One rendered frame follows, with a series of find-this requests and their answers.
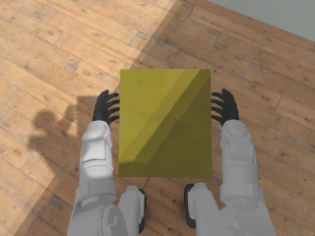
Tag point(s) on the robot right hand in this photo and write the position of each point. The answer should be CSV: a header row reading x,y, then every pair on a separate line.
x,y
229,107

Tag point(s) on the right robot upper arm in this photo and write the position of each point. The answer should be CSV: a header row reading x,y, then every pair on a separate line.
x,y
236,221

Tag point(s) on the robot left thigh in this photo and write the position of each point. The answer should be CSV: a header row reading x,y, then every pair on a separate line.
x,y
132,205

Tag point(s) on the carton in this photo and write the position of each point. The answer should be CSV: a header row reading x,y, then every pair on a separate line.
x,y
165,123

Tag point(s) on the robot left forearm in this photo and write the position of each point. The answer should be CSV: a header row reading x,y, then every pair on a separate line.
x,y
96,185

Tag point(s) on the robot left hand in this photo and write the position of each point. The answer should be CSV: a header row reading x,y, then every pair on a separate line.
x,y
101,112

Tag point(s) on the robot right forearm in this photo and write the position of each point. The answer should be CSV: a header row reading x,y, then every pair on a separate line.
x,y
240,185

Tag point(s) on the right robot shin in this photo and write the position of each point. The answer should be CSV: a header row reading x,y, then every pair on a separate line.
x,y
198,185

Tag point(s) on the left robot upper arm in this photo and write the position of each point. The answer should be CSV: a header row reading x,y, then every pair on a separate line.
x,y
105,220

